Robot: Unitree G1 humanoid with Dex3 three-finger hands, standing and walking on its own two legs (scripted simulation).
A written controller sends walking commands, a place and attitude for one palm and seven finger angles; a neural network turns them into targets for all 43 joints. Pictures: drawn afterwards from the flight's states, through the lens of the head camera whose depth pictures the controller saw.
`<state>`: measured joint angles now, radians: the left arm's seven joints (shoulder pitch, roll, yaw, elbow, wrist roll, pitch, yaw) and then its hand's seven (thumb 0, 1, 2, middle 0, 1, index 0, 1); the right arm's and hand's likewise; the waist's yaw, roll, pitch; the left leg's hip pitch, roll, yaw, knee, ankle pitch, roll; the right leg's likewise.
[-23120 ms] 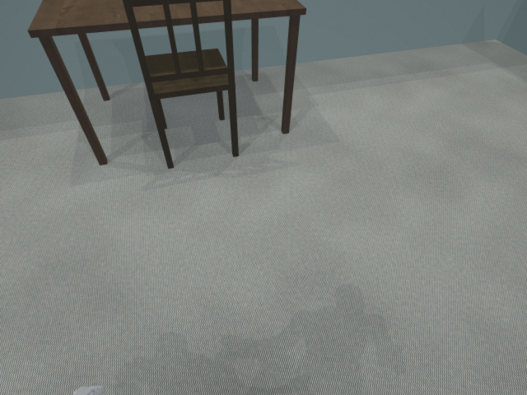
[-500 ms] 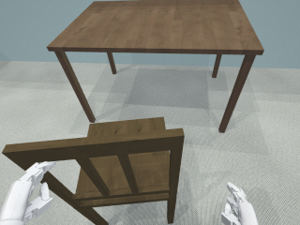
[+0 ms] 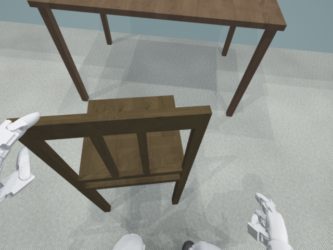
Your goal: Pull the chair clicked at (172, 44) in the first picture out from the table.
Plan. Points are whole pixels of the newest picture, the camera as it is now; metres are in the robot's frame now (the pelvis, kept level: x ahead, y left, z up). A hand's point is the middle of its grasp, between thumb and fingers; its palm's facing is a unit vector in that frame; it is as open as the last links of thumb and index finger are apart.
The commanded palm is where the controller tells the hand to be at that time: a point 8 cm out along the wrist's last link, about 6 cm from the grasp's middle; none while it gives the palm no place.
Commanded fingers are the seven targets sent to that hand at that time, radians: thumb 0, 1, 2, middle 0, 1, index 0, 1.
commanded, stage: step back with the hand held close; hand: left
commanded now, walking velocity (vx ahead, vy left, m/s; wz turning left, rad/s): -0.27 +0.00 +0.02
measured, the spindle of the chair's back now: (107, 157) +0.33 +0.21 -0.08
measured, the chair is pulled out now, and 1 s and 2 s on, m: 0.59 0.59 0.59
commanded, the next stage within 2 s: stop stepping back and stand still in 0.48 s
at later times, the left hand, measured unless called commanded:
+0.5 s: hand out of the picture +0.10 +0.31 +0.19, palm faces +0.45 -0.73 -0.51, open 7.4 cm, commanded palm +0.05 +0.34 +0.18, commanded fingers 0.00 0.90 0.90 -0.20 -0.30 -0.20 -0.30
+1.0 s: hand out of the picture +0.00 +0.29 +0.17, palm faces +0.40 -0.77 -0.50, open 7.4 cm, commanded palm -0.04 +0.32 +0.18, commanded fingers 0.00 0.90 0.90 -0.20 -0.30 -0.20 -0.30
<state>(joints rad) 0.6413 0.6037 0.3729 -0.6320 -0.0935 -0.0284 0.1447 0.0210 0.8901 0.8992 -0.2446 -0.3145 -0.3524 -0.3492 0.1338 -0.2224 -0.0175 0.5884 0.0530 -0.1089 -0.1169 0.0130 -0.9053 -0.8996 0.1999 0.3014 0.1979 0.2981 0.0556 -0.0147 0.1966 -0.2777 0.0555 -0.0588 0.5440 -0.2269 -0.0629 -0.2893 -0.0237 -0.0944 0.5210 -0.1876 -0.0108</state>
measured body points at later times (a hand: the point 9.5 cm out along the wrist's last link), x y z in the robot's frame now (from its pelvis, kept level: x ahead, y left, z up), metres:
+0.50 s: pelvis -0.10 +0.04 +0.00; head -0.07 +0.07 +0.45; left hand +0.07 +0.35 +0.22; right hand +0.04 -0.19 -0.09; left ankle +0.03 +0.16 -0.73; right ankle -0.19 -0.10 -0.71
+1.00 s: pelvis -0.19 +0.03 +0.00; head -0.20 +0.03 +0.45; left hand -0.03 +0.32 +0.20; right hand -0.05 -0.22 -0.08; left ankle -0.11 +0.14 -0.71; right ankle -0.21 -0.10 -0.73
